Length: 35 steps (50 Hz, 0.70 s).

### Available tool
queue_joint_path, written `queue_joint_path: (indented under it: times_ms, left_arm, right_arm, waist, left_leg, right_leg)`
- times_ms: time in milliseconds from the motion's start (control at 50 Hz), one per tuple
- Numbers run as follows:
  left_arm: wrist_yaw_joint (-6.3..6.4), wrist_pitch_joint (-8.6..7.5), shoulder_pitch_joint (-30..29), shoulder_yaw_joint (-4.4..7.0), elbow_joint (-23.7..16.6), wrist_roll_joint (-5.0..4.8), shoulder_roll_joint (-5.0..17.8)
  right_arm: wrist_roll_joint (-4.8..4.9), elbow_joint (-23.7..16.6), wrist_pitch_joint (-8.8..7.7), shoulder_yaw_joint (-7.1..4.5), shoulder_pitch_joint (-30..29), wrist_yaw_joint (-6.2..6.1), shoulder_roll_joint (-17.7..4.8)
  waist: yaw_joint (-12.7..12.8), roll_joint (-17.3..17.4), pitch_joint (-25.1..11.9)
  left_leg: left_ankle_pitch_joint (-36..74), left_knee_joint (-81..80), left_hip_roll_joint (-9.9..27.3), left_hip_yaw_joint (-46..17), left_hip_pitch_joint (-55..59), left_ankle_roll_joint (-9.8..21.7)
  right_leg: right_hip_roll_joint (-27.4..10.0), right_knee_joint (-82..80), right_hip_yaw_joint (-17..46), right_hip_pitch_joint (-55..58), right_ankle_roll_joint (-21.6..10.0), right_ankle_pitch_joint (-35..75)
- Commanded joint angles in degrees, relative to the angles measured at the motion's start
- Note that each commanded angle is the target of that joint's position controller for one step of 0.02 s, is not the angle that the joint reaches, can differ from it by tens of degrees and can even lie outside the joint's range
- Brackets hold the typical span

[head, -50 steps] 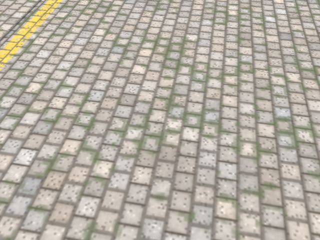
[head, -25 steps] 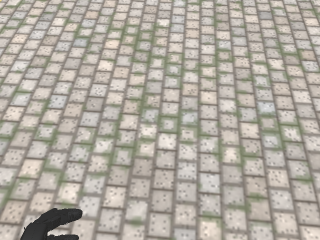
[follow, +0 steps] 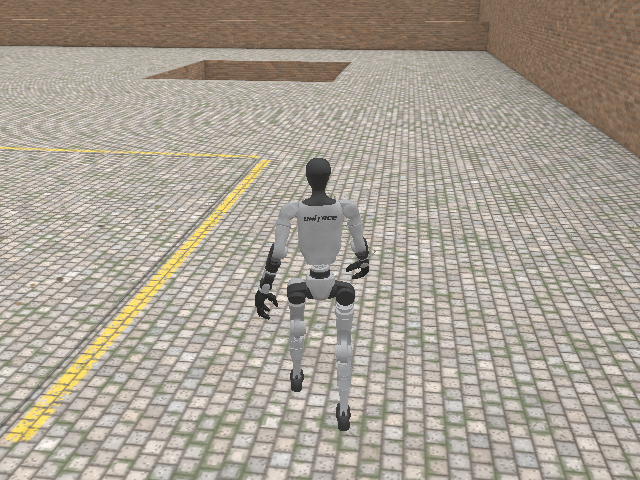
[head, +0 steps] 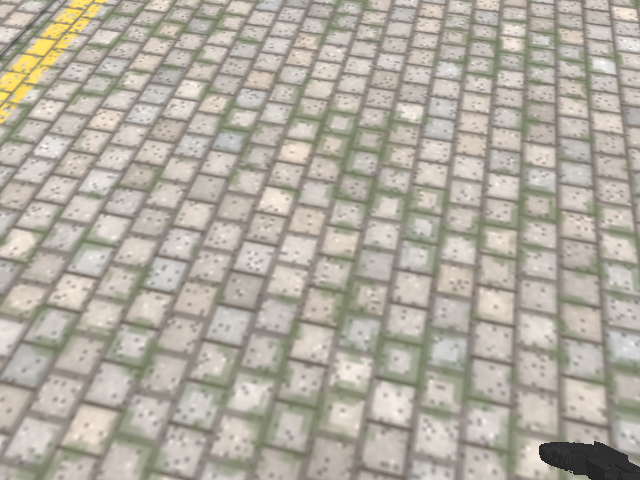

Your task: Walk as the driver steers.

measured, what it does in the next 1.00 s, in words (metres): walks ahead, turning right: left foot, then right foot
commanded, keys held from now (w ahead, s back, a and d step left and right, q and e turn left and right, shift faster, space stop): w+e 0.66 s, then w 0.02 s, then no key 0.18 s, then q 0.14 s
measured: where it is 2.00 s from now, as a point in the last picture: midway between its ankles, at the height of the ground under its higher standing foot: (435, 393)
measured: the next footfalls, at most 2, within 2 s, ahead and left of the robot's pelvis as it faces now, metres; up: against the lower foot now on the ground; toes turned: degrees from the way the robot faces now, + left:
left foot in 0.02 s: +0.19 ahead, +0.13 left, +0.00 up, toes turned +1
right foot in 0.56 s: +0.44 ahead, -0.16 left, +0.00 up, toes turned -21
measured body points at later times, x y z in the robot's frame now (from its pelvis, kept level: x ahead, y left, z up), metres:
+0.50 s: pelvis +0.27 -0.01 +0.00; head +0.30 -0.03 +0.45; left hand +0.52 +0.18 -0.10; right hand +0.22 -0.29 -0.14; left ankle +0.15 +0.13 -0.73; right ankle +0.40 -0.16 -0.71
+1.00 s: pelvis +0.52 -0.11 +0.00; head +0.54 -0.12 +0.45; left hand +0.72 +0.11 -0.11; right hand +0.58 -0.41 -0.10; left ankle +0.70 -0.07 -0.72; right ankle +0.40 -0.15 -0.73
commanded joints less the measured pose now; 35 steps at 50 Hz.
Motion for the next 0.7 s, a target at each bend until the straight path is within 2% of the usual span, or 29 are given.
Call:
queue_joint_path:
  times_ms: [20,40,60,80,100,120,140,160,200,240,280,340,400,440,460,500,520,540,560,580,600,620,640,660,680,700]
  left_arm:
    - [0.46,0.13,-1.9,1.50,-3.2,0.45,8.8]
    - [0.14,-0.65,1.9,-0.26,-5.2,1.15,3.1]
    - [-0.02,-1.66,5.3,-1.00,-4.6,0.27,1.0]
    - [-0.03,-2.01,0.3,0.85,-4.9,-1.54,7.6]
    - [0.13,-2.09,-3.6,1.32,-6.3,-1.94,8.6]
    - [0.43,-1.86,-5.2,1.47,-6.4,-1.35,8.0]
    - [0.53,-1.19,-4.8,1.83,-6.2,-0.90,7.0]
    - [0.46,-0.36,-3.3,1.81,-5.9,-0.93,5.5]
    - [0.38,1.04,-3.0,1.67,-6.4,-0.97,3.2]
    - [0.47,1.76,-5.1,1.82,-7.8,-0.61,3.0]
    - [0.10,1.63,-7.7,1.79,-9.1,-0.28,2.8]
    - [-1.20,1.05,-13.4,1.18,-11.2,0.01,1.7]
    - [-2.29,0.96,-19.1,0.72,-13.9,0.08,1.3]
    - [-2.94,1.03,-21.2,0.78,-15.7,0.03,1.7]
    - [-3.23,1.08,-21.5,0.97,-16.4,0.00,2.2]
    - [-3.43,1.40,-18.9,1.95,-16.9,-0.07,4.1]
    - [-3.34,1.60,-14.1,2.95,-16.2,-0.27,5.7]
    - [-2.86,1.69,-5.7,4.61,-14.2,-0.49,8.4]
    - [-1.62,2.29,3.5,6.75,-11.8,-0.56,13.2]
    - [-1.16,1.92,1.3,7.39,-12.2,-0.96,19.1]
    - [-1.62,0.81,2.6,5.97,-14.3,-0.19,15.1]
    - [-1.80,-0.12,0.7,5.00,-13.9,0.25,11.6]
    - [-1.79,-0.67,-2.7,4.46,-14.2,-0.06,9.8]
    - [-1.69,-0.79,-6.8,3.89,-15.0,0.01,7.9]
    - [-1.39,-0.88,-9.4,3.13,-16.0,0.76,6.0]
    - [-1.15,-0.90,-10.7,2.93,-16.7,1.23,5.9]
  right_arm:
    - [-0.45,0.3,-1.32,-4.60,14.6,-0.71,-12.4]
    - [-1.91,1.6,-1.13,-6.02,23.1,-1.32,-18.1]
    - [-1.47,2.4,-0.57,-5.52,24.9,-1.08,-16.2]
    - [-1.10,2.0,-0.45,-4.07,22.2,-1.27,-11.1]
    - [-0.78,1.6,-0.45,-3.44,17.7,-1.47,-9.3]
    - [-0.82,1.5,-0.56,-2.91,13.8,-1.43,-7.6]
    - [-1.12,1.5,-0.87,-2.56,11.3,-1.29,-6.2]
    - [-1.56,1.8,-1.21,-2.53,9.8,-1.21,-5.7]
    - [-1.66,2.6,-1.86,-2.80,8.6,-1.19,-5.9]
    - [-1.90,3.5,-2.11,-3.22,8.8,-1.54,-6.9]
    - [-1.96,4.3,-1.92,-3.52,9.7,-2.06,-7.8]
    - [-1.61,4.9,-1.34,-3.92,10.8,-2.73,-9.5]
    - [-0.84,6.2,-0.32,-4.49,14.0,-3.07,-11.0]
    - [-0.18,6.9,0.65,-4.87,15.3,-3.11,-11.7]
    - [0.11,6.9,1.14,-5.07,15.2,-3.16,-12.2]
    - [0.55,6.5,2.02,-5.57,14.1,-3.41,-13.8]
    - [0.74,6.2,2.54,-5.74,13.5,-3.52,-14.4]
    - [1.02,5.9,2.91,-5.58,12.4,-3.56,-14.3]
    - [-0.10,5.0,2.56,-4.74,13.2,-3.66,-12.3]
    - [-2.22,1.9,1.01,-2.10,18.2,-2.89,-3.3]
    - [0.02,1.0,-1.55,-2.28,13.1,-2.04,-7.2]
    - [2.13,-0.7,-2.87,-2.99,7.6,-1.55,-9.9]
    - [1.52,-0.7,-3.55,-2.78,7.0,-1.79,-9.5]
    - [-0.13,0.1,-3.60,-3.14,7.3,-2.26,-9.8]
    - [-0.63,0.8,-2.91,-3.57,9.0,-2.24,-10.4]
    - [-0.78,1.1,-2.03,-3.72,9.9,-2.18,-10.4]
  waist:
    - [-11.7,-5.1,-10.0]
    - [-12.4,4.8,-20.7]
    - [-11.5,14.0,-27.0]
    - [-12.4,8.4,-18.6]
    - [-11.1,6.3,-10.9]
    - [-9.4,3.8,-6.6]
    - [-7.6,4.5,-3.6]
    - [-6.0,5.5,-2.8]
    - [-4.7,4.5,-1.1]
    - [-4.4,3.1,0.4]
    - [-4.9,2.3,1.3]
    - [-6.8,1.0,2.5]
    - [-9.0,-0.2,4.2]
    - [-9.2,0.1,4.7]
    - [-8.7,0.5,4.4]
    - [-6.1,2.5,1.1]
    - [-3.1,3.2,-1.9]
    - [1.8,2.4,-6.2]
    - [5.3,-2.8,-11.3]
    - [-2.5,-17.6,-14.6]
    - [1.2,-10.9,-21.9]
    - [2.0,-7.8,-14.0]
    - [-0.5,-3.6,-9.1]
    - [-3.0,-1.7,-6.1]
    - [-5.1,-2.4,-5.4]
    - [-6.1,-3.0,-4.4]
  left_leg:
    - [-1.3,-0.1,0.4,-0.6,25.2,4.2]
    - [-4.0,1.5,15.2,-19.3,49.7,10.6]
    - [-13.5,-6.2,22.2,-38.0,56.3,14.8]
    - [-18.5,-8.7,19.9,-32.8,49.9,11.8]
    - [-16.6,-10.5,18.2,-24.6,41.5,9.7]
    - [-13.2,-12.9,15.9,-18.9,34.0,8.7]
    - [-10.4,-15.4,13.8,-13.8,28.4,7.9]
    - [-8.7,-17.3,12.7,-10.4,24.6,7.6]
    - [-3.4,-19.6,12.0,-4.8,21.1,8.2]
    - [0.3,-20.6,11.9,-0.6,20.8,8.6]
    - [2.1,-21.1,11.3,3.0,21.9,8.5]
    - [3.4,-21.6,10.6,7.9,23.4,7.7]
    - [5.1,-20.5,12.6,10.0,29.1,7.5]
    - [8.8,-18.1,13.9,10.9,33.8,6.9]
    - [13.4,-16.1,14.4,11.6,35.5,6.3]
    - [31.9,-8.6,14.3,13.2,37.3,5.1]
    - [39.4,-1.1,13.7,13.9,36.9,4.4]
    - [39.7,10.4,11.7,15.2,32.9,2.7]
    - [23.6,27.6,9.1,15.3,19.5,-0.1]
    - [-30.7,47.3,-3.3,10.1,-6.5,-3.8]
    - [-34.7,53.8,-4.9,-4.0,-13.3,-2.9]
    - [-29.0,52.7,-2.0,-4.7,-18.2,-1.3]
    - [-23.7,47.6,0.7,-4.6,-16.5,-0.4]
    - [-20.7,42.4,2.6,-4.6,-12.4,-0.7]
    - [-18.3,39.6,4.1,-4.9,-8.1,-1.0]
    - [-17.6,38.0,4.3,-4.3,-5.5,-1.8]
  right_leg:
    - [-11.8,20.0,5.8,-8.2,-6.1,39.8]
    - [-4.6,41.6,2.0,-28.6,-2.3,20.7]
    - [0.3,53.4,6.2,-40.6,-1.0,-13.1]
    - [-3.0,58.3,9.2,-45.6,-1.5,-11.1]
    - [-5.7,57.8,7.4,-47.1,-1.7,-5.6]
    - [-7.8,55.5,6.6,-45.2,-1.4,-1.0]
    - [-9.4,53.0,6.9,-42.5,-1.0,2.5]
    - [-10.3,52.2,6.9,-39.3,-0.7,4.6]
    - [-10.8,51.4,6.5,-38.9,0.0,7.0]
    - [-11.0,48.3,7.0,-41.5,0.6,11.1]
    - [-10.8,41.7,6.8,-43.1,1.1,16.8]
    - [-10.0,31.0,3.2,-41.5,0.7,23.8]
    - [-9.5,25.1,0.9,-43.3,-0.4,23.5]
    - [-8.8,22.9,-0.3,-44.6,-1.7,20.3]
    - [-8.0,22.2,-1.3,-43.9,-2.5,17.8]
    - [-4.4,22.1,-4.7,-37.4,-4.7,11.9]
    - [-2.0,22.1,-6.1,-31.0,-6.1,9.5]
    - [0.7,18.4,-6.7,-18.9,-8.1,12.0]
    - [-3.1,16.5,2.4,-1.4,-11.1,12.5]
    - [-17.3,10.9,34.9,15.4,-21.4,3.6]
    - [-21.7,2.1,49.5,19.2,-24.2,-3.2]
    - [-20.6,0.6,41.8,14.8,-21.0,0.9]
    - [-18.0,1.1,34.3,6.6,-18.8,6.5]
    - [-15.7,0.9,28.7,-1.4,-17.1,12.9]
    - [-14.4,-0.1,24.6,-6.4,-16.3,18.3]
    - [-14.0,-0.8,22.5,-9.8,-16.2,26.1]
Velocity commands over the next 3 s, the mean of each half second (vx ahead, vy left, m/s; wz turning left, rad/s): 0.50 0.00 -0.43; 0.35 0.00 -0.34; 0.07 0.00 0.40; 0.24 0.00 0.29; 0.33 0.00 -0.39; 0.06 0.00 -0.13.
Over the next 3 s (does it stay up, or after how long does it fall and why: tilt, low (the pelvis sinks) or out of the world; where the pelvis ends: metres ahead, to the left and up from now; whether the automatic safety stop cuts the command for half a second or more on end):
stays up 1.01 -0.18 0.00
